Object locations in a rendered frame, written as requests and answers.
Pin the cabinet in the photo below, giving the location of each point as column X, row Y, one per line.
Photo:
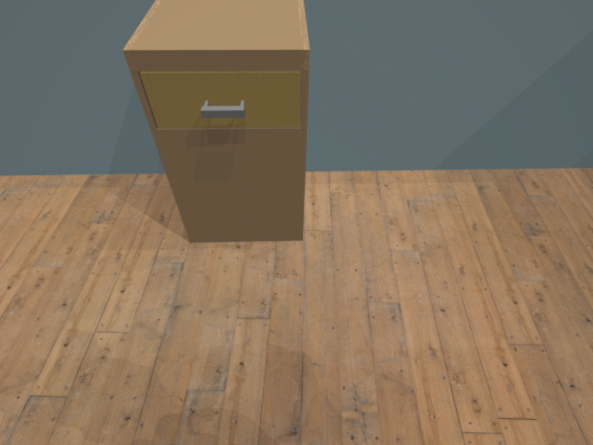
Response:
column 229, row 184

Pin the drawer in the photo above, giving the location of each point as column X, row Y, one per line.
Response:
column 272, row 98

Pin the handle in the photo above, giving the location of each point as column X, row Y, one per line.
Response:
column 223, row 111

